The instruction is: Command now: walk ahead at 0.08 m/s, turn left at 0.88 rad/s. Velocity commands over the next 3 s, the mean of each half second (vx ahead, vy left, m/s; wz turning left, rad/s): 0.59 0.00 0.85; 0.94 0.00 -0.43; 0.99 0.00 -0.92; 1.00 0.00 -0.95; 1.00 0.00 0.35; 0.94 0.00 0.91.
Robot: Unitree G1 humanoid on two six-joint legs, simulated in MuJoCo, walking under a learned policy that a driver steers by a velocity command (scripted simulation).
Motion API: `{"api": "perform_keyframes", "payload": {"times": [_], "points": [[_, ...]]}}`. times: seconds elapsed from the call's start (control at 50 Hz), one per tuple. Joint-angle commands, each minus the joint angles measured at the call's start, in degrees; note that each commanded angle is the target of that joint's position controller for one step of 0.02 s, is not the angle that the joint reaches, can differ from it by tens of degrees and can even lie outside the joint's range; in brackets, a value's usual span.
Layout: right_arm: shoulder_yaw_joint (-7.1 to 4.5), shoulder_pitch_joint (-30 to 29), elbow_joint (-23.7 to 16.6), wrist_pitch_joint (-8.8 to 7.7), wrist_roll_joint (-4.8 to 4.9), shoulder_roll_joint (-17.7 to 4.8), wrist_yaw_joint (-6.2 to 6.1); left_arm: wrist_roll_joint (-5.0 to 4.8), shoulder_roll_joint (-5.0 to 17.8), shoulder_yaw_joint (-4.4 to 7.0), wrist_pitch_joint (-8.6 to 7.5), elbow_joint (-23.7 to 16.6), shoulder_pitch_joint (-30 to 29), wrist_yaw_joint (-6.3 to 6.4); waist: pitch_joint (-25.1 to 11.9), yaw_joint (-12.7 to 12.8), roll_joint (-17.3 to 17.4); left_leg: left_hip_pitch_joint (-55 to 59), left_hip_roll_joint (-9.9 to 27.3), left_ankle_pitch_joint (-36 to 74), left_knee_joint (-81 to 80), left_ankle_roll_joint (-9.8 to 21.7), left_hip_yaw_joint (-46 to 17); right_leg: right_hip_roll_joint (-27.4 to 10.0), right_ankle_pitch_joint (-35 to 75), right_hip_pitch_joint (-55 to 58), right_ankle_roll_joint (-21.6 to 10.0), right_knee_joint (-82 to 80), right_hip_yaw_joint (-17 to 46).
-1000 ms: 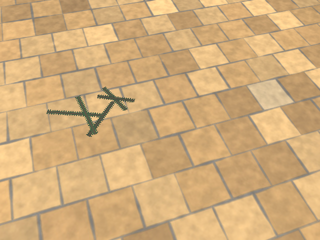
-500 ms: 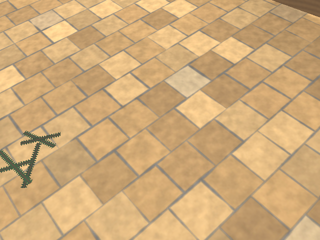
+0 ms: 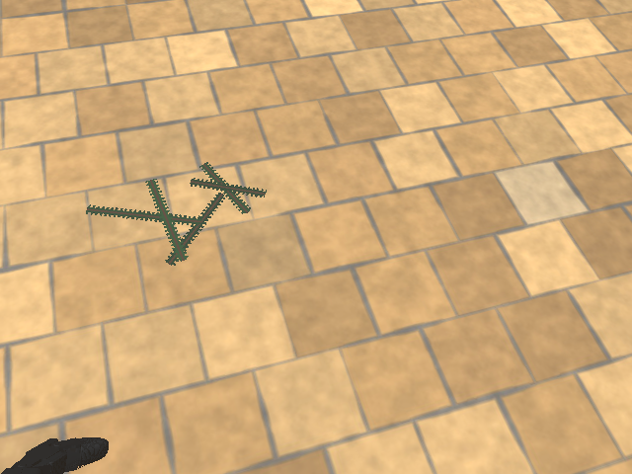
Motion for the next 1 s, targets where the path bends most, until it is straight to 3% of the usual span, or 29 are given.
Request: {"api": "perform_keyframes", "payload": {"times": [0.02,0.06,0.12,0.16,0.18,0.2,0.22,0.24,0.26,0.28,0.34,0.4,0.46,0.52,0.58,0.62,0.64,0.66,0.68,0.7,0.72,0.74,0.76,0.78,0.8,0.82,0.88,0.94,1.0], "points": [[-2.89,-1.3,-4.95,-0.16,0.17,-9.97,-0.62,-0.3,3.69,0.83,-1.23,-3.23,-0.74,-0.39,-10.61,0.3,8.61,8.79,11.19,8.44,-4.67,8.07,-16.12,1.53,3.04,-0.12,0.19,-6.64,-0.35],[-2.54,-0.73,-5.26,-0.57,0.38,-9.84,-0.13,-1.12,4.31,1.02,-2.35,-3.73,-1.91,-1.41,-8.27,-0.82,11.2,4.44,10.59,-17.75,-8.65,8.5,-20.62,1.34,2.77,2.46,-0.9,-11.33,-0.45],[-1.81,-2.14,-6.09,-1.42,0.03,-9.15,0.65,-2.14,5.55,1.78,-4.88,-3.73,-0.75,-2.12,-5.35,0.33,13.58,-1.16,9.79,-23.61,-8.61,8.21,-24.09,0.82,0.62,10.52,-2.28,-18.45,-0.76],[-0.71,-5.16,-7.46,-1.58,0.16,-6.95,0.82,-2.73,5.84,2.64,-6.17,-1.59,5.8,-2.06,-4.77,4.58,11.27,-9.96,7.17,-25.31,-3.47,5.6,-22.52,-1.0,6.84,24.39,-3.62,-27.82,-1.75],[0.17,-4.98,-7.85,-1.86,-0.03,-4.24,0.94,-2.55,7.85,3.55,-6.4,-0.02,12.3,-1.74,-7.32,7.04,7.0,-17.88,3.81,-28.0,6.89,2.45,-17.29,-6.78,5.08,35.87,-5.39,-29.66,2.39],[1.78,-3.27,-8.7,-2.2,-0.21,1.02,1.2,-0.65,10.86,3.68,-6.47,-0.02,18.08,-1.5,-11.28,7.13,-3.98,-25.61,-2.67,-25.39,25.97,-0.37,-5.92,-19.18,-12.41,43.36,-10.17,-34.18,19.75],[1.49,-4.75,-12.45,-3.11,1.05,-1.72,1.39,1.62,13.36,3.95,-6.98,-0.24,15.56,-2.35,-4.76,4.42,-11.49,-37.48,1.52,-19.15,34.21,-0.75,-4.17,-26.6,-27.85,37.66,-15.4,-40.51,36.88],[0.78,-5.63,-11.72,-3.34,0.93,-5.62,1.53,0.69,10.44,3.33,-7.1,-1.61,11.74,-2.17,-0.05,4.12,-9.68,-40.43,6.03,-14.36,38.98,-1.66,-1.3,-26.65,-28.14,34.1,-15.79,-40.96,33.4],[0.09,-4.95,-10.45,-3.27,0.17,-7.29,1.73,-0.36,7.94,2.5,-6.78,-1.76,11.39,-1.63,1.1,4.31,-7.21,-40.71,7.46,-10.26,42.12,-2.51,0.69,-23.82,-23.38,33.15,-13.98,-40.38,26.07],[-0.01,-3.79,-9.63,-3.29,-0.45,-6.92,1.95,-0.76,7.23,1.98,-6.39,-1.9,12.14,-1.22,0.06,4.18,-5.26,-39.58,8.47,-7.53,44.94,-2.82,2.03,-21.18,-18.87,32.4,-12.05,-40.04,20.09],[0.85,-4.76,-10.25,-3.79,0.43,-4.11,2.94,0.18,6.76,0.99,-6.56,-0.2,16.2,-0.69,1.07,5.09,-5.22,-40.87,11.08,0.2,51.29,-3.22,4.64,-17.99,-8.53,29.86,-11.05,-41.44,7.82],[1.77,-5.54,-10.0,-4.14,0.83,-1.41,2.94,1.15,5.15,-0.04,-7.0,2.29,20.59,-1.31,2.89,5.29,-4.31,-42.05,9.98,5.23,50.22,-3.69,2.92,-16.75,-4.06,27.96,-12.65,-42.45,2.37],[2.03,-9.1,-10.11,-4.71,0.88,-0.99,3.56,1.62,4.72,-0.66,-6.8,3.87,22.77,-1.5,5.77,5.58,-3.56,-43.07,8.44,9.3,42.82,-4.01,3.16,-16.98,2.9,28.36,-13.67,-44.28,-2.98],[3.34,-16.36,-12.18,-6.07,0.17,1.26,5.26,-0.19,4.93,-1.52,-5.93,6.75,26.48,-1.3,8.53,6.47,-2.09,-38.27,9.4,11.71,28.49,-3.1,9.73,-18.41,9.86,28.47,-15.2,-48.24,-4.65],[3.9,-20.25,-13.55,-7.88,0.49,2.22,7.17,-1.75,7.83,-1.44,-4.75,8.49,28.24,-1.17,9.61,6.15,-3.17,-30.74,8.51,8.08,18.02,-1.67,13.01,-20.29,23.01,32.18,-15.76,-48.26,-5.64],[2.4,-15.99,-13.29,-8.23,0.33,-1.13,7.02,-1.43,10.98,-1.01,-4.53,9.32,28.24,-1.04,3.66,1.59,-8.14,-15.64,3.97,2.2,13.11,0.09,14.53,-20.7,52.52,33.65,-14.71,-40.09,-7.25],[0.61,-7.26,-11.89,-7.87,0.72,-4.79,6.16,-0.81,12.25,-0.89,-4.46,10.32,28.28,-0.95,-2.96,-4.32,-11.17,-1.92,1.83,0.34,12.49,1.46,14.95,-20.87,65.68,32.04,-13.95,-30.34,-7.75],[-1.25,6.88,-8.3,-6.95,1.39,-7.89,4.95,-0.2,12.36,-1.15,-4.65,10.27,26.17,-0.8,-10.2,-12.92,-11.76,17.51,2.81,1.85,11.48,2.18,13.4,-18.48,64.84,22.99,-11.91,-15.32,-9.41],[-2.54,18.67,-5.22,-5.64,0.86,-12.7,3.01,1.52,5.95,-2.92,-5.46,7.83,26.69,-0.93,-21.11,-15.33,-4.28,40.62,16.36,-8.75,15.48,2.37,-3.28,-13.75,32.98,5.43,-9.89,6.07,-6.7],[-2.41,20.14,-4.04,-6.64,-2.21,-16.2,3.08,-1.16,-2.48,-4.69,-7.19,5.37,32.78,-1.48,-35.19,-8.49,17.08,47.96,28.05,-36.63,0.52,6.98,-32.18,-4.82,-7.64,-4.93,-8.93,24.85,1.75],[-1.13,19.33,-3.05,-7.29,-2.58,-10.74,3.66,-4.4,2.93,-2.96,-7.82,4.26,26.06,-1.28,-29.04,-9.66,14.94,41.3,27.48,-39.32,-9.61,5.42,-36.02,-5.66,-5.46,-9.65,-9.28,30.83,4.07],[-0.21,15.92,-1.53,-7.84,-1.88,-7.17,3.76,-5.41,3.74,-2.2,-7.42,2.09,19.62,-0.82,-15.82,-8.98,12.77,33.13,26.77,-31.08,-10.25,4.33,-27.36,-7.31,-1.22,-16.5,-8.86,33.03,1.12],[0.36,12.41,-0.58,-8.2,-1.84,-4.98,3.87,-4.17,2.3,-2.51,-6.94,1.72,17.76,-0.46,-9.83,-6.45,7.69,24.32,25.82,-20.98,-9.62,4.23,-18.82,-10.11,3.06,-16.03,-8.87,31.36,-0.15],[0.75,9.2,0.46,-8.53,-2.58,-2.48,3.99,-2.73,1.65,-2.14,-6.0,2.28,18.05,-0.56,-6.14,-3.31,6.94,16.29,23.12,-13.37,-9.87,3.67,-10.49,-12.32,6.84,-12.27,-8.83,29.03,-0.56],[1.24,6.89,1.29,-8.93,-3.33,0.25,3.98,-3.02,0.08,-2.0,-4.66,3.03,21.05,-1.23,-5.69,-0.36,9.7,11.57,21.85,-8.86,-10.58,3.41,-4.77,-13.93,9.28,-8.33,-8.84,28.44,-0.04],[1.43,4.97,2.17,-9.21,-2.93,2.34,4.06,-3.54,-0.97,-1.96,-3.34,3.45,21.68,-1.74,-4.21,0.8,9.57,9.56,20.74,-4.77,-12.2,3.18,0.26,-14.73,9.58,-7.12,-8.89,27.67,-0.59],[1.2,1.29,3.95,-9.73,-1.87,2.47,3.69,-2.92,-1.89,-1.92,-0.56,1.66,17.31,-2.1,3.27,2.71,6.85,4.67,19.36,5.8,-16.01,1.8,11.94,-15.42,10.39,-11.18,-8.44,25.36,-1.87],[0.83,0.17,4.27,-9.78,-3.01,0.36,2.62,-2.34,-0.79,-2.22,-0.73,-1.04,11.88,-2.78,7.46,3.33,4.51,3.32,16.42,10.33,-19.15,1.87,20.31,-13.32,19.65,-13.32,-8.17,15.85,-4.85],[-0.13,2.71,5.07,-9.52,-2.43,-4.49,1.66,-1.96,0.67,-2.53,-1.77,-3.29,5.44,-4.74,8.75,1.56,-0.42,9.26,16.7,18.35,-20.58,0.46,25.51,-11.23,26.15,-11.88,-10.21,2.3,-10.2]]}}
